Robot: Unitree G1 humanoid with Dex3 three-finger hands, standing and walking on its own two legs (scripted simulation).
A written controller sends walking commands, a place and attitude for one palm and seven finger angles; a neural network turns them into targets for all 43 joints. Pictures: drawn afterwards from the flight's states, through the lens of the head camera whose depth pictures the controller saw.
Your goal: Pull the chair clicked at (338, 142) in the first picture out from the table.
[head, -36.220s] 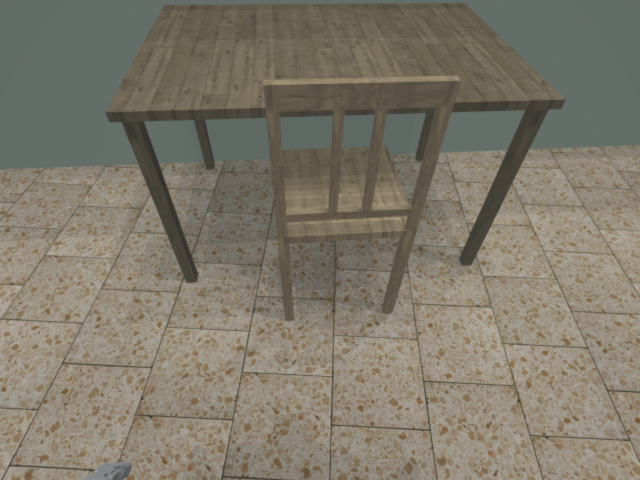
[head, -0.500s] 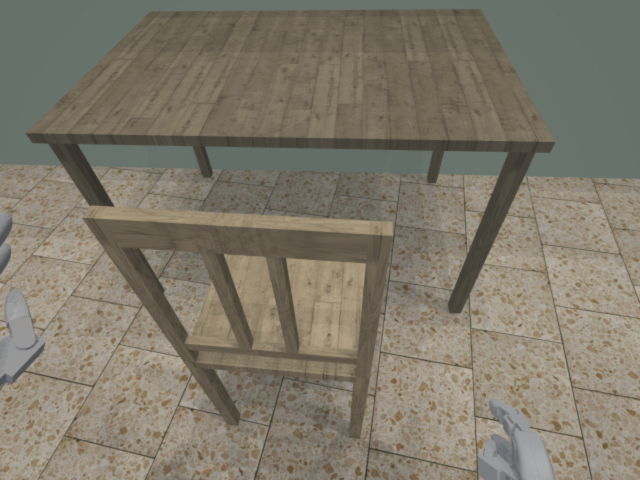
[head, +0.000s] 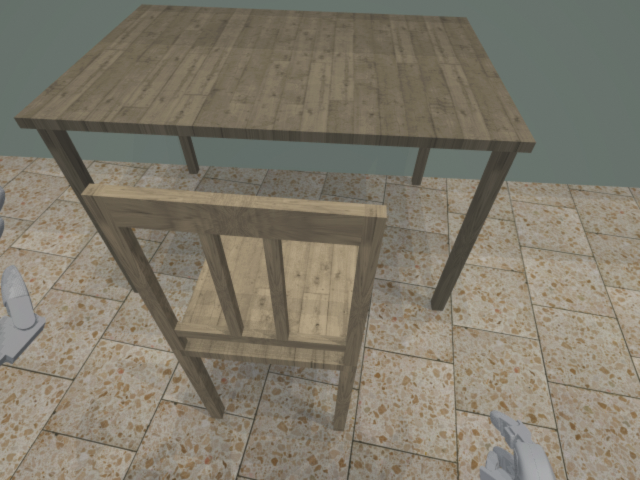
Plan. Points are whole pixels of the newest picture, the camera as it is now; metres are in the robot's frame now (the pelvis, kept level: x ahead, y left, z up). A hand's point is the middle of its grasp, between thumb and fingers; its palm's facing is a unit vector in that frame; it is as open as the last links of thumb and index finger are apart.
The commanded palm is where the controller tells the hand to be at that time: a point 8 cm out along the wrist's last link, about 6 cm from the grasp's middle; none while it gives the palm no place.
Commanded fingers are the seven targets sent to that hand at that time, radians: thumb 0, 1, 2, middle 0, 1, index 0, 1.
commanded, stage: step back with the hand held close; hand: left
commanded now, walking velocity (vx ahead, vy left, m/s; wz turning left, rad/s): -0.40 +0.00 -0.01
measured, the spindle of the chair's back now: (224, 288) +0.42 +0.19 -0.07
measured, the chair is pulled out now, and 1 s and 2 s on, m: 0.23 0.23 0.23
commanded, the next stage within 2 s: stop stepping back and stand still in 0.88 s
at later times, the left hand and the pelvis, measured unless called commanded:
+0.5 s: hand (77, 328) +0.20 +0.23 +0.18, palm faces +0.36 -0.82 -0.45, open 7.4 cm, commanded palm +0.11 +0.29 +0.20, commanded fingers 0.00 0.90 0.90 -0.20 -0.30 -0.20 -0.30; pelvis -0.02 -0.02 +0.01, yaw +2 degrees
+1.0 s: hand out of the picture +0.06 +0.24 +0.19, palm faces +0.41 -0.81 -0.42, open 7.4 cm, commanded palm -0.01 +0.29 +0.20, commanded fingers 0.00 0.90 0.90 -0.20 -0.30 -0.20 -0.30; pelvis -0.14 -0.01 +0.02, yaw +2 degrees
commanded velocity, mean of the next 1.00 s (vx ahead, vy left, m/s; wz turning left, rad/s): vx -0.37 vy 0.00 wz -0.04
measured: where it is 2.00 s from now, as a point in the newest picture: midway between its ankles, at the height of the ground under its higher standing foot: outside the picture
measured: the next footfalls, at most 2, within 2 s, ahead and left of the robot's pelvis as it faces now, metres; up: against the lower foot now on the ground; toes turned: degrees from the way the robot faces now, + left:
right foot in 0.32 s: +0.09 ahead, -0.12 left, +0.00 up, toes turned +1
right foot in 0.82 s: -0.01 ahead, -0.13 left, +0.00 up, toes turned +1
